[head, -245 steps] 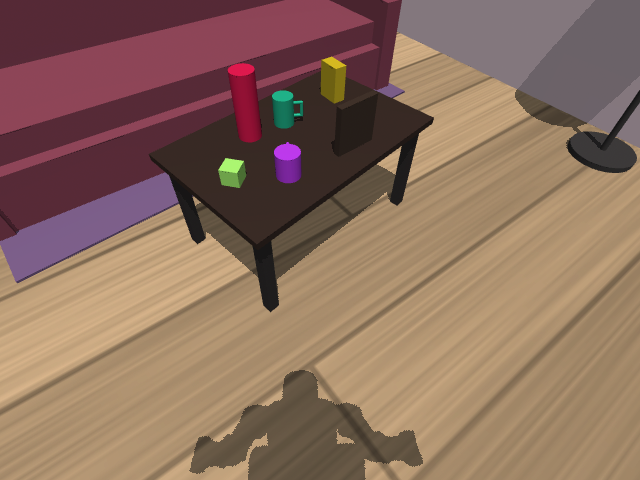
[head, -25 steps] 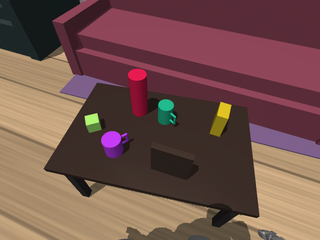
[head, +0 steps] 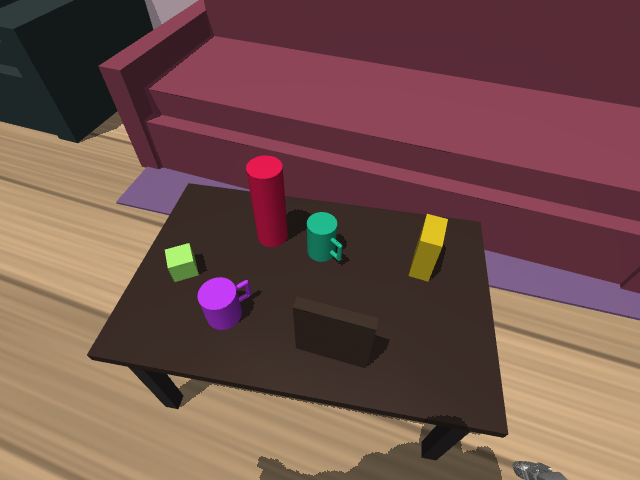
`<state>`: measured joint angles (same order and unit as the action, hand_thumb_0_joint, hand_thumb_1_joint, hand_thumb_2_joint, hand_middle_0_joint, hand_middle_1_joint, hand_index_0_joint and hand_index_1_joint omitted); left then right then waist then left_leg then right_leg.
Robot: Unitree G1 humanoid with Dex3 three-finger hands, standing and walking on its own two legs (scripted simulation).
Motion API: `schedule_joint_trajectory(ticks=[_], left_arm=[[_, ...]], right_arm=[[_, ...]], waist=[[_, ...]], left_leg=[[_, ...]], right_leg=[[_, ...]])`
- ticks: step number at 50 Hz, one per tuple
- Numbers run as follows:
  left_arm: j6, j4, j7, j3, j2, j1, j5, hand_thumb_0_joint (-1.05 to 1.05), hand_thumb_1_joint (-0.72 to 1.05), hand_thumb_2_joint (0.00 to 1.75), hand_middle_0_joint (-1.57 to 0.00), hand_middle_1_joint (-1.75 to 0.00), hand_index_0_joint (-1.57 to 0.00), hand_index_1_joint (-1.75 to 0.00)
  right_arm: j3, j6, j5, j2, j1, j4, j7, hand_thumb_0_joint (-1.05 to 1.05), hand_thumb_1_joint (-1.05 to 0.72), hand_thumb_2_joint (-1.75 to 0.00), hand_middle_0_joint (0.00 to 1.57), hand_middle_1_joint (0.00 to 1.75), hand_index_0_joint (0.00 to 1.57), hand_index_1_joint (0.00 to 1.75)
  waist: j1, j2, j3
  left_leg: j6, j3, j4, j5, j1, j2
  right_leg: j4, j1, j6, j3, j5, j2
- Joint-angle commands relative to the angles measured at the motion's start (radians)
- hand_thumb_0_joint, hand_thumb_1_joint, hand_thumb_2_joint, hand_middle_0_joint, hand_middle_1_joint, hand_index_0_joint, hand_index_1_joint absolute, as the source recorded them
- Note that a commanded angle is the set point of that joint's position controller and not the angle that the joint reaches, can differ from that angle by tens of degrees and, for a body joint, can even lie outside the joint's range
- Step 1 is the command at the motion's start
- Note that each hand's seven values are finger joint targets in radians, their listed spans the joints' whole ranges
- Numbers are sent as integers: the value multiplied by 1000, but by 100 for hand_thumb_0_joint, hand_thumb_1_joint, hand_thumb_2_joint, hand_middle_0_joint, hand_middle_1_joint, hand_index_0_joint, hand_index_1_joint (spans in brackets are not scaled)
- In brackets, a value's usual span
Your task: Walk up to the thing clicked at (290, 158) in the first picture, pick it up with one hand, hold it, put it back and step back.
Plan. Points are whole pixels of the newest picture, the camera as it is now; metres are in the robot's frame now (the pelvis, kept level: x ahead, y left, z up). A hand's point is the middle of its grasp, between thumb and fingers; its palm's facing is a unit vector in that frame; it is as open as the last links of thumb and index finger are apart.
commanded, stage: walk up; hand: left
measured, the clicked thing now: (227, 300) +0.52 +0.20 -0.29
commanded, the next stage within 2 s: stand in 0.50 s
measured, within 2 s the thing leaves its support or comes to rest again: neither
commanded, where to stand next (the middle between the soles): +0.06 +0.02 m, yaw -1 degrees
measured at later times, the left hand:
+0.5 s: hand out of the picture +0.10 +0.24 -0.15, palm faces -0.03 -0.94 -0.34, open 7.4 cm
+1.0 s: hand out of the picture +0.09 +0.24 -0.15, palm faces -0.03 -0.94 -0.34, open 7.4 cm
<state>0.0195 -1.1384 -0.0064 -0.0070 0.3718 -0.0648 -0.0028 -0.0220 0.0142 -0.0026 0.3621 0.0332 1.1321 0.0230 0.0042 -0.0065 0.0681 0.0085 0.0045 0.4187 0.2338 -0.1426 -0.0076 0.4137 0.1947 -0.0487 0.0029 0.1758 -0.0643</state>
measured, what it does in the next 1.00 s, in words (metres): stands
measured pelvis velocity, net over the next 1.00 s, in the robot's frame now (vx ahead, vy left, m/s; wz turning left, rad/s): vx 0.01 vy -0.02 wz -0.01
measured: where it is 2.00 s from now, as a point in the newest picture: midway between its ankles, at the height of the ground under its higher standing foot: outside the picture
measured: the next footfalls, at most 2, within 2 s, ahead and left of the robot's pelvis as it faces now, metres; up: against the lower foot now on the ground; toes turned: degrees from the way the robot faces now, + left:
none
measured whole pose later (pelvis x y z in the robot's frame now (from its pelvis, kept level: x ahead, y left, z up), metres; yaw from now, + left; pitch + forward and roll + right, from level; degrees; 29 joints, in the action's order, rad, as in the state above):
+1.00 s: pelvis +0.01 -0.02 +0.01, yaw +0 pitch -2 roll +0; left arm 0.01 -1.13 -0.01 0.00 0.35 -0.09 -0.01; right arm -0.02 0.00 -0.01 0.34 0.08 1.15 0.02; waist -0.01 0.00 0.05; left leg 0.04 0.00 0.31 0.19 -0.08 -0.04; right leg 0.33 0.15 -0.03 0.01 0.14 -0.04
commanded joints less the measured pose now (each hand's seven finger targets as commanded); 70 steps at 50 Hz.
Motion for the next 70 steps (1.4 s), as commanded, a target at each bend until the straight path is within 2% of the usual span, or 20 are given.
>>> schedule_joint_trajectory(ticks=[1,6,20,24,25,26,29,32,33,35,40,44,46,50,54,56,58,60,64,70], left_arm=[[28,56,15,49,217,64,-5,0,90,90,-20,-30,-20,-30],[27,47,15,55,209,61,-5,0,90,90,-20,-30,-20,-30],[20,46,17,64,200,47,-11,0,90,90,-20,-30,-20,-30],[21,54,16,65,197,53,-13,0,90,90,-20,-30,-20,-30],[22,52,17,58,193,36,-4,0,90,90,-20,-30,-20,-30],[21,56,16,57,186,38,-2,0,90,90,-20,-30,-20,-30],[16,58,14,56,188,30,-2,0,90,90,-20,-30,-20,-30],[13,63,13,55,188,33,-3,0,90,90,-20,-30,-20,-30],[13,66,13,55,189,33,-5,0,90,90,-20,-30,-20,-30],[12,63,11,53,190,27,-4,0,90,90,-20,-30,-20,-30],[14,71,11,51,197,28,-6,0,90,90,-20,-30,-20,-30],[12,69,12,51,200,28,-4,0,90,90,-20,-30,-20,-30],[14,71,12,50,200,25,-6,0,90,90,-20,-30,-20,-30],[17,71,11,47,197,11,-6,0,90,90,-20,-30,-20,-30],[14,72,12,46,198,21,-4,0,90,90,-20,-30,-20,-30],[15,73,11,44,202,8,-5,0,90,90,-20,-30,-20,-30],[15,71,13,47,208,19,-4,0,90,90,-20,-30,-20,-30],[16,71,12,45,207,7,-6,0,90,90,-20,-30,-20,-30],[16,70,12,42,201,11,-4,0,90,90,-20,-30,-20,-30],[13,66,11,45,210,8,-4,0,90,90,-20,-30,-20,-30]], right_arm=[[-37,-24,1,206,-43,-53,-14,0,-90,-90,20,30,20,30],[-41,-25,-1,206,-27,-42,-15,0,-90,-90,20,30,20,30],[-42,-24,-6,199,0,-37,-17,0,-90,-90,20,30,20,30],[-44,-26,-7,202,13,-40,-19,0,-90,-90,20,30,20,30],[-36,-36,-8,182,0,-43,-19,0,-90,-90,20,30,20,30],[-37,-40,-7,193,7,-44,-20,0,-90,-90,20,30,20,30],[-38,-43,-8,204,6,-39,-25,0,-90,-90,20,30,20,30],[-35,-43,-7,198,1,-41,-25,0,-90,-90,20,30,20,30],[-36,-43,-7,201,7,-42,-26,0,-90,-90,20,30,20,30],[-34,-43,-6,197,-1,-40,-25,0,-90,-90,20,30,20,30],[-32,-42,-7,196,7,-42,-25,0,-90,-90,20,30,20,30],[-32,-39,-6,195,10,-40,-23,0,-90,-90,20,30,20,30],[-34,-40,-7,201,6,-45,-23,0,-90,-90,20,30,20,30],[-33,-39,-6,198,2,-46,-21,0,-90,-90,20,30,20,30],[-30,-38,-6,199,12,-42,-22,0,-90,-90,20,30,20,30],[-32,-38,-6,199,8,-44,-20,0,-90,-90,20,30,20,30],[-29,-36,-7,191,16,-42,-20,0,-90,-90,20,30,20,30],[-32,-37,-6,201,19,-41,-21,0,-90,-90,20,30,20,30],[-28,-36,-6,202,23,-40,-21,0,-90,-90,20,30,20,30],[-24,-36,-7,193,31,-40,-21,0,-90,-90,20,30,20,30]], waist=[[-1,30,-103],[-3,22,-124],[-1,11,-77],[-6,13,-110],[-4,35,-111],[-7,27,-125],[-6,-3,-125],[-4,-7,-111],[-8,-8,-124],[-4,-7,-105],[-10,-3,-106],[-9,11,-73],[-12,4,-102],[-6,5,-108],[-11,1,-85],[-8,11,-113],[-10,27,-94],[-10,18,-115],[-10,14,-102],[-4,27,-68]], left_leg=[[-31,-79,-112,-75,11,-98],[-26,-73,-119,-118,36,-101],[-27,-72,-132,-61,21,-103],[-28,-70,-134,-90,19,-109],[-22,-92,-146,-197,37,-125],[-21,-83,-139,-230,44,-126],[-16,-78,-144,-238,48,-126],[-11,-78,-158,-200,38,-126],[-14,-70,-150,-207,41,-125],[-8,-77,-163,-194,42,-128],[-9,-65,-157,-172,38,-122],[-6,-70,-168,-114,26,-119],[-13,-68,-157,-146,45,-124],[-12,-67,-151,-155,64,-126],[-8,-67,-160,-111,38,-120],[-10,-64,-148,-153,72,-125],[-9,-66,-153,-122,46,-123],[-11,-64,-148,-147,67,-124],[-12,-63,-147,-137,54,-126],[-9,-66,-164,-98,35,-122]], right_leg=[[-100,-49,55,-78,-61,-83],[-104,-66,56,-72,-87,-80],[-140,-30,58,-86,-4,-73],[-116,-70,59,-76,-87,-73],[-99,-81,56,-74,-165,-69],[-96,-98,54,-71,-196,-71],[-97,-106,54,-71,-200,-70],[-102,-100,53,-67,-153,-66],[-103,-115,54,-74,-184,-74],[-104,-100,54,-67,-146,-66],[-122,-103,54,-80,-160,-74],[-133,-76,54,-77,-82,-66],[-128,-93,57,-79,-131,-73],[-130,-81,57,-78,-138,-72],[-137,-77,58,-81,-95,-68],[-132,-73,61,-83,-133,-74],[-137,-79,60,-84,-106,-72],[-130,-82,61,-86,-150,-75],[-131,-84,61,-86,-143,-74],[-145,-60,60,-86,-60,-65]])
